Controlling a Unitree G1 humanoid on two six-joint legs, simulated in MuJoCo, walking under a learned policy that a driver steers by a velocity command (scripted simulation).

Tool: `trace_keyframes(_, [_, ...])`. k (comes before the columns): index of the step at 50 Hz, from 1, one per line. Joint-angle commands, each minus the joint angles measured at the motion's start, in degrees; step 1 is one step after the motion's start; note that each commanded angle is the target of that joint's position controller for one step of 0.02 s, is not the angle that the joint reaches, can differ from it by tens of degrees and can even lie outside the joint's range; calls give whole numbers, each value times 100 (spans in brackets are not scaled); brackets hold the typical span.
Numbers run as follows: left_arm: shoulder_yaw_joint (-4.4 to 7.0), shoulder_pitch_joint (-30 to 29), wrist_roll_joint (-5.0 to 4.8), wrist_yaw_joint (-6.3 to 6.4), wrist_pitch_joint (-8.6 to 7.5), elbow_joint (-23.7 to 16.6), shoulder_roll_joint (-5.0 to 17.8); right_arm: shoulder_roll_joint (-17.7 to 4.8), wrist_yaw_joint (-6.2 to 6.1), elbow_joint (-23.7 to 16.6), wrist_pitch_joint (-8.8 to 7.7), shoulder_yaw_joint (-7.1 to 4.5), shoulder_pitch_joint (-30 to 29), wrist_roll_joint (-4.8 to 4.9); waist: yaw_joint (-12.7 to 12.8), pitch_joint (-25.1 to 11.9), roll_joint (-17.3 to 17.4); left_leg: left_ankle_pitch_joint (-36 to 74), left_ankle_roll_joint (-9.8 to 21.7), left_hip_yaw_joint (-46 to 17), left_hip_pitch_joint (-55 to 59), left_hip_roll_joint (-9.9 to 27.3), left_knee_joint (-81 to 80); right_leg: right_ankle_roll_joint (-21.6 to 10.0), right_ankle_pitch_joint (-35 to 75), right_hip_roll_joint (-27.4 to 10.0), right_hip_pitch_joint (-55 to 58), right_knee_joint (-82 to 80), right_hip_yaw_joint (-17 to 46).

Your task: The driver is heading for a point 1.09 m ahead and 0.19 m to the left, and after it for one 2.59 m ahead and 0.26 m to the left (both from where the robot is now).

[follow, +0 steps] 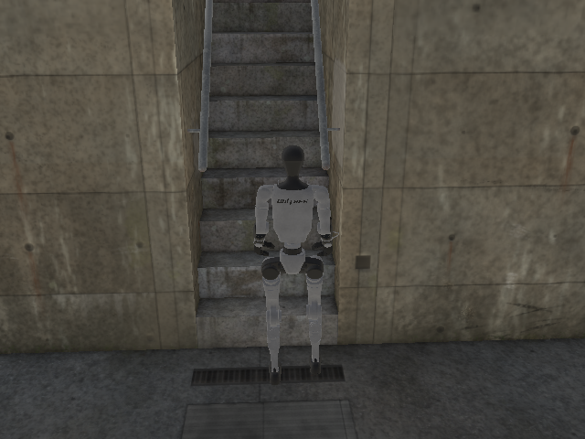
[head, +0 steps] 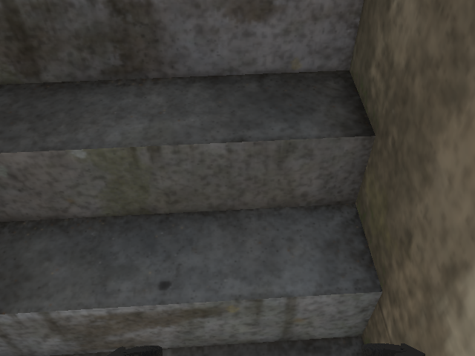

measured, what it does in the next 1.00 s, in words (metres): stands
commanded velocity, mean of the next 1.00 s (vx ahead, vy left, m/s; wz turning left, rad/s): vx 0.39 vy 0.00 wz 0.00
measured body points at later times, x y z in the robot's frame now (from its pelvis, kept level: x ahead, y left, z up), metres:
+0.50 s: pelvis +0.00 +0.00 +0.00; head +0.01 +0.00 +0.45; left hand +0.20 +0.19 -0.08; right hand +0.20 -0.20 -0.08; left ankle -0.05 +0.10 -0.75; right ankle +0.04 -0.13 -0.75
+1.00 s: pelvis -0.01 +0.00 +0.00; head +0.00 +0.00 +0.45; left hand +0.17 +0.20 -0.10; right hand +0.16 -0.21 -0.11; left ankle -0.05 +0.10 -0.75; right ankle +0.04 -0.13 -0.75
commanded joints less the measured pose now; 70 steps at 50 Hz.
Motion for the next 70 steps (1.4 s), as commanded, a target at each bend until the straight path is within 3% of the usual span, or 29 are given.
trace_keyframes(1, [68,-414,-1,8,-106,-521,291,-316,-8,-521,-104,-76,-479,1,-2,-540,-42,1416,-32,-438,-272,728,-304,-135,852,-511,666,-83,427])
trace_keyframes(29, [70,-400,-1,8,-106,-510,304,-329,-8,-493,-103,-81,-474,2,-3,-535,-43,1413,-39,-425,-262,735,-319,-134,859,-516,675,-99,419])
trace_keyframes(48, [199,-13,-10,29,-7,-208,405,-433,-44,-208,56,-217,-29,-6,-36,-333,-81,1121,-52,-427,-453,698,-22,-143,862,-537,579,211,449])
trace_keyframes(52, [156,-95,44,23,6,-185,375,-359,-40,-202,37,-149,-125,-47,-22,-199,-103,459,-20,-428,-570,660,-310,-138,177,-510,557,-86,472])
trace_keyframes(59, [142,-49,18,22,-56,-119,386,-389,-33,-155,-61,-124,-129,-24,-6,-283,-50,871,8,-423,-434,683,-405,-156,501,-497,690,-152,439])
trace_keyframes(64, [124,-87,-5,27,-80,-113,371,-386,-29,-153,-87,-108,-196,-11,-8,-337,-37,1204,11,-421,-322,706,-413,-148,701,-499,689,-159,413])
trace_keyframes(65, [104,-45,-32,4,-43,-136,281,-377,-14,-205,-94,-105,-296,17,16,-366,-27,1361,-37,-366,-394,707,-398,-163,894,-513,796,-124,421])
trace_keyframes(70, [106,-62,-36,36,-62,-262,322,-364,-3,-199,-83,-99,-409,38,-20,-441,-68,1525,-49,-367,-254,703,-412,-131,942,-522,719,-113,413])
